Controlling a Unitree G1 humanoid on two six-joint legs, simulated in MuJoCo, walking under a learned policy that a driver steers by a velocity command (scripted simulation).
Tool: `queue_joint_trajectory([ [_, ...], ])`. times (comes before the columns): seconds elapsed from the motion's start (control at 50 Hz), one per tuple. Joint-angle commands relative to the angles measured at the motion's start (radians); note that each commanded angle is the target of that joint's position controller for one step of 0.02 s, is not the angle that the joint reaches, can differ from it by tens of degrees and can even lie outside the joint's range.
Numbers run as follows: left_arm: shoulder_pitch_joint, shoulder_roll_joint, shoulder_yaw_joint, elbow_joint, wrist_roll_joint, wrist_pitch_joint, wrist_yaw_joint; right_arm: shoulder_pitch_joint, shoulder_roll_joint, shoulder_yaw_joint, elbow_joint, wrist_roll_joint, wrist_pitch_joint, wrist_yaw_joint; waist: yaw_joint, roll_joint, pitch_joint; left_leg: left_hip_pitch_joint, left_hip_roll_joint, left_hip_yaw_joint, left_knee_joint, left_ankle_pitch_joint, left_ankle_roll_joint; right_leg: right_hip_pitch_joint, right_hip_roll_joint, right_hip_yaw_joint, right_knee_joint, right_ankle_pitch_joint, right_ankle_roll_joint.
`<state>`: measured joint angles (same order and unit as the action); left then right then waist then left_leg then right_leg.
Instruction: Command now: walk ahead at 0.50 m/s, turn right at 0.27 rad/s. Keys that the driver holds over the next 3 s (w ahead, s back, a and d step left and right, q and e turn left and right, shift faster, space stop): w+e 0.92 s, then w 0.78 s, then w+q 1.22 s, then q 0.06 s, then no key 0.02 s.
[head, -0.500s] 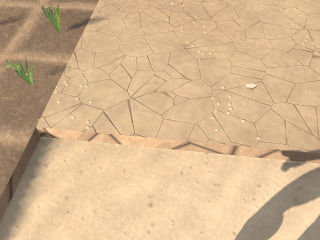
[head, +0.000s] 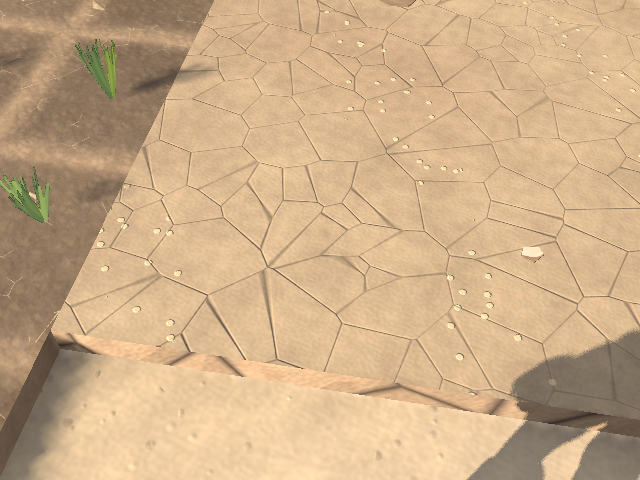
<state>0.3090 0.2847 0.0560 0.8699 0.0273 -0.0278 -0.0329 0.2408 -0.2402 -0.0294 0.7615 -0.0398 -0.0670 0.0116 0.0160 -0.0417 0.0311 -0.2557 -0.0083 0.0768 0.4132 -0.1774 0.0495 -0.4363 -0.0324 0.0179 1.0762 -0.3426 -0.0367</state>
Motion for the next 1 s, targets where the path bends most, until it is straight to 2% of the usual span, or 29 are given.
queue_joint_trajectory([
  [0.02, 0.034, 0.055, 0.015, -0.041, 0.005, 0.013, -0.016, 0.05, -0.121, -0.034, -0.015, 0.012, -0.032, -0.006, -0.003, 0.153, -0.034, 0.127, 0.266, -0.196, -0.264, 0.145, 0.117, -0.123, -0.044, 0.036, 0.001, 0.088, 0.008],
  [0.14, -0.162, 0.024, 0.0, -0.103, 0.007, 0.013, -0.038, 0.104, -0.125, -0.041, 0.044, 0.012, -0.038, -0.011, -0.036, 0.113, 0.038, 0.188, 0.257, -0.034, -0.31, 0.165, 0.117, -0.228, -0.061, 0.004, -0.221, 0.277, 0.022],
  [0.26, -0.299, 0.026, -0.009, -0.171, 0.012, 0.011, -0.05, 0.168, -0.16, -0.051, 0.1, 0.012, -0.026, -0.022, -0.064, 0.113, 0.069, 0.278, 0.278, 0.076, -0.233, 0.331, 0.079, -0.153, -0.028, -0.105, -0.428, 0.239, -0.04],
  [0.3, -0.276, 0.038, -0.003, -0.175, 0.015, 0.012, -0.043, 0.166, -0.183, -0.056, 0.111, 0.009, -0.015, -0.026, -0.047, 0.121, 0.04, 0.328, 0.281, 0.114, -0.114, 0.604, 0.063, -0.086, 0.024, -0.147, -0.457, 0.148, -0.079],
  [0.32, -0.221, 0.05, 0.004, -0.164, 0.018, 0.01, -0.036, 0.164, -0.198, -0.059, 0.114, 0.009, -0.008, -0.027, -0.021, 0.128, -0.002, 0.342, 0.277, 0.134, 0.005, 0.766, 0.056, -0.012, 0.066, -0.167, -0.47, 0.1, -0.104],
  [0.34, -0.101, 0.065, 0.016, -0.131, 0.024, 0.001, -0.026, 0.154, -0.205, -0.058, 0.112, 0.014, 0.001, -0.028, 0.036, 0.106, -0.072, 0.31, 0.257, 0.163, 0.197, 0.824, 0.044, 0.135, 0.113, -0.179, -0.526, 0.11, -0.132],
  [0.36, 0.082, 0.122, 0.042, -0.079, 0.036, -0.007, -0.011, 0.145, -0.193, -0.051, 0.093, 0.012, 0.003, -0.029, 0.114, 0.046, -0.181, 0.145, 0.23, 0.17, 0.462, 0.649, 0.011, 0.397, 0.067, -0.073, -0.568, 0.102, -0.179],
  [0.38, 0.133, 0.267, 0.08, -0.083, 0.031, -0.006, 0.006, 0.178, -0.089, -0.025, 0.02, 0.025, -0.005, -0.013, 0.087, -0.204, -0.287, -0.267, 0.085, 0.177, 0.84, -0.028, -0.054, 0.711, -0.245, 0.423, -0.626, 0.055, -0.313],
  [0.4, 0.13, 0.282, 0.083, -0.099, -0.008, 0.003, 0.008, 0.1, -0.143, -0.038, 0.002, 0.009, -0.012, -0.009, 0.101, -0.124, -0.343, -0.42, -0.013, -0.043, 0.974, -0.363, -0.065, 0.75, -0.329, 0.74, -0.776, 0.153, -0.359],
  [0.42, 0.086, 0.262, 0.079, -0.085, -0.017, 0.01, 0.013, 0.019, -0.148, -0.039, -0.017, 0.012, -0.016, -0.004, 0.088, -0.035, -0.203, -0.493, 0.055, -0.108, 0.966, -0.265, -0.051, 0.666, -0.29, 0.552, -0.777, 0.2, -0.327],
  [0.44, 0.034, 0.198, 0.063, -0.085, -0.02, 0.01, 0.018, 0.019, -0.132, -0.03, -0.012, 0.019, -0.024, -0.002, 0.048, 0.014, -0.092, -0.464, 0.096, -0.099, 0.875, -0.176, -0.046, 0.521, -0.248, 0.431, -0.787, 0.282, -0.288],
  [0.48, -0.052, 0.135, 0.042, -0.095, -0.027, 0.003, 0.024, 0.05, -0.124, -0.028, 0.004, -0.005, -0.004, -0.006, -0.029, 0.022, -0.025, -0.339, 0.131, -0.102, 0.744, -0.136, -0.061, 0.343, -0.144, 0.283, -0.82, 0.426, -0.226],
  [0.52, -0.05, 0.129, 0.039, -0.1, -0.029, -0.015, 0.019, 0.076, -0.115, -0.027, 0.012, -0.017, 0.027, 0.0, -0.047, 0.006, -0.058, -0.279, 0.123, -0.089, 0.714, -0.128, -0.082, 0.297, -0.112, 0.237, -0.828, 0.536, -0.232],
  [0.58, -0.007, 0.154, 0.046, -0.089, -0.026, -0.026, 0.018, -0.002, -0.1, -0.024, -0.016, -0.013, 0.041, 0.006, -0.032, 0.002, -0.033, -0.327, 0.117, -0.073, 0.61, -0.053, -0.108, 0.273, -0.084, 0.226, -0.862, 0.48, -0.229],
  [0.62, 0.033, 0.153, 0.047, -0.08, -0.026, -0.025, 0.02, -0.095, -0.102, -0.023, -0.046, -0.011, 0.041, 0.007, -0.001, -0.011, -0.001, -0.381, 0.115, -0.075, 0.51, 0.012, -0.12, 0.29, -0.078, 0.245, -0.879, 0.413, -0.221],
  [0.7, 0.093, 0.148, 0.049, -0.079, -0.011, -0.02, 0.03, -0.209, -0.099, -0.015, -0.082, -0.002, 0.032, 0.007, 0.045, -0.029, -0.003, -0.447, 0.093, -0.085, 0.427, 0.055, -0.118, 0.392, -0.099, 0.303, -0.838, 0.407, -0.222],
  [0.74, 0.13, 0.154, 0.05, -0.077, -0.007, -0.018, 0.039, -0.268, -0.101, -0.01, -0.113, 0.0, 0.024, 0.007, 0.063, -0.021, 0.003, -0.497, 0.084, -0.092, 0.401, 0.038, -0.108, 0.466, -0.123, 0.342, -0.805, 0.479, -0.231],
  [0.76, 0.181, 0.136, 0.047, -0.065, -0.005, -0.013, 0.045, -0.312, -0.128, -0.017, -0.128, -0.003, 0.017, 0.009, 0.09, 0.038, 0.003, -0.546, 0.061, -0.079, 0.409, -0.028, -0.095, 0.561, -0.103, 0.361, -0.772, 0.551, -0.225],
  [0.78, 0.242, 0.131, 0.043, -0.038, -0.001, -0.008, 0.053, -0.36, -0.102, -0.009, -0.152, -0.008, 0.009, 0.012, 0.11, 0.027, 0.005, -0.583, 0.032, -0.048, 0.378, -0.096, -0.085, 0.651, -0.1, 0.378, -0.718, 0.689, -0.22],
  [0.8, 0.248, 0.145, 0.045, -0.029, 0.003, -0.004, 0.062, -0.364, -0.086, -0.001, -0.163, -0.006, 0.001, 0.013, 0.105, -0.004, -0.002, -0.568, 0.011, -0.047, 0.313, -0.124, -0.077, 0.696, -0.106, 0.39, -0.667, 0.799, -0.209],
  [0.82, 0.199, 0.165, 0.049, -0.04, 0.003, -0.001, 0.068, -0.3, -0.078, 0.002, -0.156, 0.001, -0.004, 0.01, 0.061, -0.045, -0.038, -0.43, -0.019, -0.057, 0.215, -0.151, -0.061, 0.661, -0.09, 0.375, -0.605, 0.928, -0.177],
  [0.84, 0.127, 0.178, 0.053, -0.054, 0.001, -0.002, 0.062, -0.197, -0.095, -0.004, -0.134, 0.008, -0.01, -0.002, -0.01, -0.045, -0.087, -0.217, -0.066, -0.036, 0.101, -0.189, -0.039, 0.58, -0.028, 0.322, -0.502, 1.131, -0.136],
  [0.86, 0.072, 0.188, 0.057, -0.061, -0.018, -0.01, 0.055, -0.035, -0.114, -0.015, -0.087, 0.01, -0.015, -0.015, -0.095, -0.044, -0.166, 0.082, -0.041, -0.066, -0.062, -0.008, -0.022, 0.45, 0.003, 0.311, -0.343, 1.093, -0.108],
  [0.88, 0.023, 0.14, 0.047, -0.09, -0.044, -0.028, 0.048, 0.171, -0.2, -0.043, -0.041, 0.002, -0.018, -0.042, -0.177, 0.013, -0.274, 0.493, 0.148, -0.184, -0.066, 0.089, 0.023, 0.16, 0.034, 0.271, -0.12, 0.726, -0.072],
  [0.9, 0.096, -0.03, 0.006, -0.128, -0.053, -0.041, 0.051, 0.212, -0.296, -0.061, -0.028, -0.02, -0.004, -0.051, -0.104, 0.267, -0.295, 0.774, 0.508, -0.501, 0.039, 0.71, 0.086, -0.237, 0.16, 0.124, 0.124, -0.252, -0.032],
  [0.92, 0.07, 0.08, 0.023, -0.133, -0.017, -0.024, 0.069, 0.27, -0.281, -0.073, -0.011, -0.002, 0.014, -0.037, -0.144, 0.145, -0.304, 0.677, 0.523, -0.563, 0.077, 0.77, 0.158, -0.312, 0.116, 0.087, 0.267, -0.233, -0.03],
  [0.94, 0.007, 0.068, 0.027, -0.131, -0.006, -0.015, 0.069, 0.22, -0.183, -0.048, -0.012, -0.011, 0.011, -0.029, -0.124, 0.103, -0.162, 0.574, 0.457, -0.452, 0.044, 0.659, 0.16, -0.382, 0.086, 0.084, 0.353, -0.185, -0.029],
  [0.96, -0.037, 0.051, 0.024, -0.139, -0.001, -0.006, 0.057, 0.156, -0.106, -0.028, -0.016, -0.012, 0.007, -0.021, -0.107, 0.111, -0.064, 0.464, 0.384, -0.355, -0.006, 0.532, 0.128, -0.42, 0.068, 0.056, 0.396, -0.141, -0.03],
  [1.0, -0.074, 0.016, 0.018, -0.163, 0.005, 0.015, 0.026, 0.133, -0.064, -0.009, 0.017, -0.003, -0.004, -0.016, -0.06, 0.189, 0.019, 0.32, 0.286, -0.245, -0.083, 0.399, 0.078, -0.46, 0.076, 0.05, 0.463, -0.113, -0.036],
])
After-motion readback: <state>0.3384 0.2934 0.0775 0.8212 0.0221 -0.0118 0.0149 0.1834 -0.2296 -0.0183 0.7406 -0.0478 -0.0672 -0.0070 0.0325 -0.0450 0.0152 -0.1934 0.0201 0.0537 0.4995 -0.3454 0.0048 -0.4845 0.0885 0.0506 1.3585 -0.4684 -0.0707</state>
